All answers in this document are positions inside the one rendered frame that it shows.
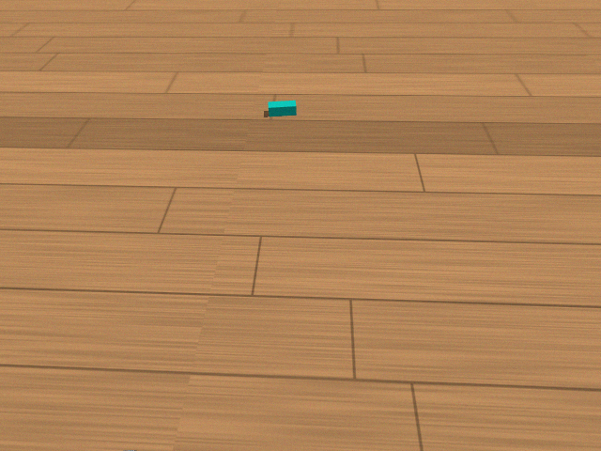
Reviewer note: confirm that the carton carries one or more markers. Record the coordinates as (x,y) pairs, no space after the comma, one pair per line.
(282,108)

